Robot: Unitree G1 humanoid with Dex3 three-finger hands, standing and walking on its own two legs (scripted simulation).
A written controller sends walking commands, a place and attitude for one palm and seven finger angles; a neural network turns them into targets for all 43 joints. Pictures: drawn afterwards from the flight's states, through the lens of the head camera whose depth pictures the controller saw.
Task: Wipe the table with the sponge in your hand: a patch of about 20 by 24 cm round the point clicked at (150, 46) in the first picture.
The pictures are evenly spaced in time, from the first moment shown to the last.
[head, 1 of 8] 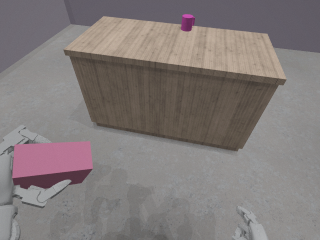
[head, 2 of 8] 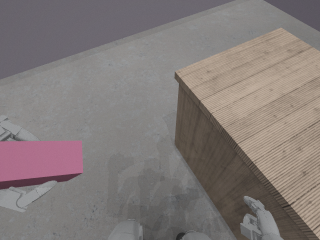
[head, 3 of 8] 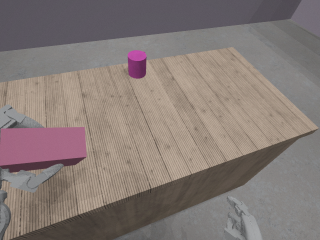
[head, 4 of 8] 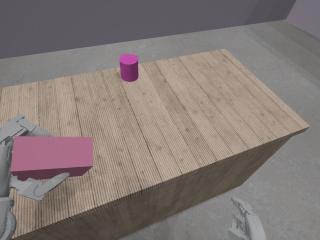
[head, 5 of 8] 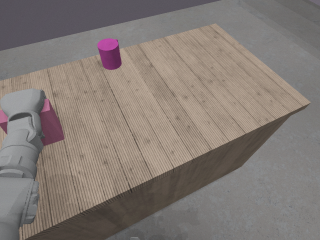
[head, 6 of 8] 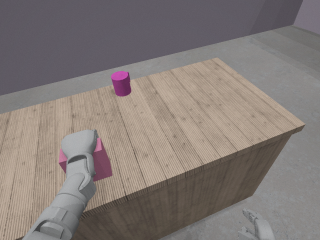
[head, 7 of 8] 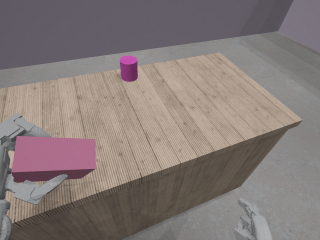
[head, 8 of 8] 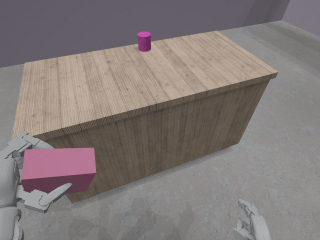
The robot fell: no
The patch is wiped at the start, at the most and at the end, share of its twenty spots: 0.00 1.00 1.00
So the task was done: yes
